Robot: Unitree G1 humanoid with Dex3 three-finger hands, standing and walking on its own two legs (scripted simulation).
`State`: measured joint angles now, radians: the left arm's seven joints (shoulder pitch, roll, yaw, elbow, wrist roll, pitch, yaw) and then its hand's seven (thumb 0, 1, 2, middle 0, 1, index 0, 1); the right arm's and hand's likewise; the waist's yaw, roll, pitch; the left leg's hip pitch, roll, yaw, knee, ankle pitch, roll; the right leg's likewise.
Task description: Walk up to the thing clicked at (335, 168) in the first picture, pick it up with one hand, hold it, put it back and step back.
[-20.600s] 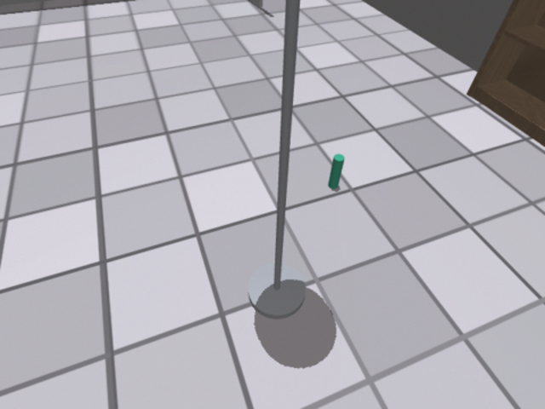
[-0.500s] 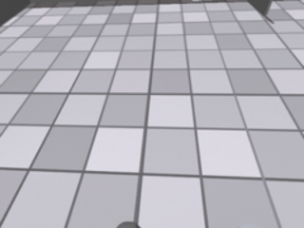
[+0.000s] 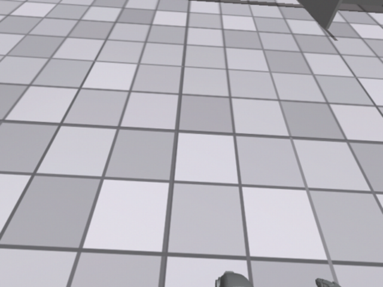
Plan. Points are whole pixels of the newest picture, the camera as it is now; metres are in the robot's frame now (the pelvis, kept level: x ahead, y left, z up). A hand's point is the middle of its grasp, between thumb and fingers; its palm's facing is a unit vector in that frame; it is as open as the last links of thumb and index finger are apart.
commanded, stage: walk up
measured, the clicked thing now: out of the picture +0.41 -1.06 -0.68
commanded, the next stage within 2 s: none
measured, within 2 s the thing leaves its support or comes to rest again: neither
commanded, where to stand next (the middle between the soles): +0.52 +0.02 m, yaw +1 degrees
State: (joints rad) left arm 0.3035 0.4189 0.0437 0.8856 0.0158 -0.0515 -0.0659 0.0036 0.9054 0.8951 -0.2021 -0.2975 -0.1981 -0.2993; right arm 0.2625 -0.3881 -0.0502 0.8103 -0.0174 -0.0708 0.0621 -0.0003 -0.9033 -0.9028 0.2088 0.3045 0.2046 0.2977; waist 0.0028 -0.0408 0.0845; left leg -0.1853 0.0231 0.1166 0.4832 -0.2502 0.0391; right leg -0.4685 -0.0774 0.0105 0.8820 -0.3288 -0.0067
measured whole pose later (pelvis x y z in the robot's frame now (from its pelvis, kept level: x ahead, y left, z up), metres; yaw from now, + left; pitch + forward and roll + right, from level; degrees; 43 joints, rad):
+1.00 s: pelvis +0.38 +0.00 -0.02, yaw +0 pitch -3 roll +0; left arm 0.24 0.41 0.06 0.85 0.02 -0.08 -0.06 0.00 0.90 0.90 -0.20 -0.30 -0.20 -0.30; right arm 0.39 -0.44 -0.04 0.84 -0.01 -0.04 0.04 0.00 -0.90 -0.90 0.21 0.30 0.20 0.30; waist -0.03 0.05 0.09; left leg -0.22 0.07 0.06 0.80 -0.46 0.02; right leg -0.37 -0.03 -0.06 0.62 -0.20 -0.02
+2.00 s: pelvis +0.48 +0.02 +0.01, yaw +0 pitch -3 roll -1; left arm 0.07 0.35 0.01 1.15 0.00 0.00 -0.02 0.00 0.90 0.90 -0.20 -0.30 -0.20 -0.30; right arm 0.04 -0.36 0.01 1.16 0.00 -0.01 0.01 0.00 -0.91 -0.90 0.21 0.30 0.20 0.30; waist 0.00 0.02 0.05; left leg -0.20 0.05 0.04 0.36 -0.12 -0.02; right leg -0.08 -0.02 -0.03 0.34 -0.21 0.03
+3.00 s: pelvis +0.49 +0.03 +0.01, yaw -1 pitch -2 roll +0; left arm 0.12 0.35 0.00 1.13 0.02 -0.01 -0.01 0.00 0.90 0.90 -0.20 -0.30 -0.20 -0.30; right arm 0.07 -0.35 -0.01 1.15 -0.01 -0.01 0.02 0.00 -0.91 -0.90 0.21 0.30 0.20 0.30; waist 0.00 0.00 0.04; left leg -0.17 0.02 0.06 0.34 -0.13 0.00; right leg -0.05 -0.05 -0.01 0.31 -0.22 0.05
